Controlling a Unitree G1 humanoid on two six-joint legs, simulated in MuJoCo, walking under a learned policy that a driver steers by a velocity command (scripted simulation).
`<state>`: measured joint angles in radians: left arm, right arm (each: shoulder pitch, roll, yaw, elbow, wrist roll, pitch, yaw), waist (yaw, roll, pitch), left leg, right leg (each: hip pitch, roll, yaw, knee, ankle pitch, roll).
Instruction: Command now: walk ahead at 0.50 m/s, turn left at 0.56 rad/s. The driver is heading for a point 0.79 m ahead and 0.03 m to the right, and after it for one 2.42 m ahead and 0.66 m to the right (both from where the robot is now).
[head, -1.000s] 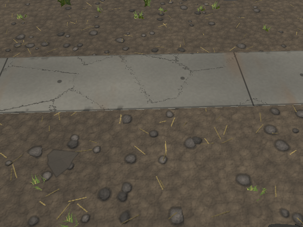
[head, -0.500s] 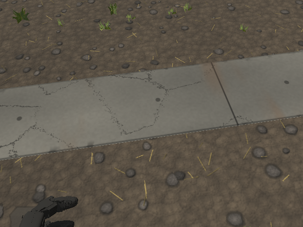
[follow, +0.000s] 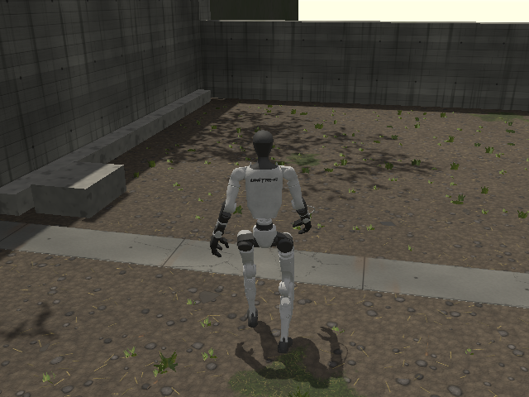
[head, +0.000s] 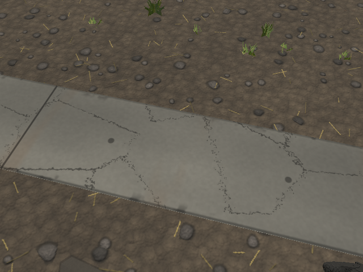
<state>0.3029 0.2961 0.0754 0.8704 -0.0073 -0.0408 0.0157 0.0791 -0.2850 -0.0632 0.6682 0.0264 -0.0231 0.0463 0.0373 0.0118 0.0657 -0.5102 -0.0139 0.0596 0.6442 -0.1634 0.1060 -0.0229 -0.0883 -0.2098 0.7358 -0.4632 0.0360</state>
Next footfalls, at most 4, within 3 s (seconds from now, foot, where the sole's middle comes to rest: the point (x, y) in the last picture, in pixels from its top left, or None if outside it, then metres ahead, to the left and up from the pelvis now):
0.46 right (221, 267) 0.46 -0.10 -0.75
0.94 left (152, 208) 0.67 0.16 -0.75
1.42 right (229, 157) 0.91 -0.15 -0.75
2.06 left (204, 103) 1.32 -0.05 -0.86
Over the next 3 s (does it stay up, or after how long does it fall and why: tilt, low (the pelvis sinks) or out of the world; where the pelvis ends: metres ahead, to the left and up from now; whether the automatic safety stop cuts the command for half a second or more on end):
stays up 1.64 -0.32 -0.09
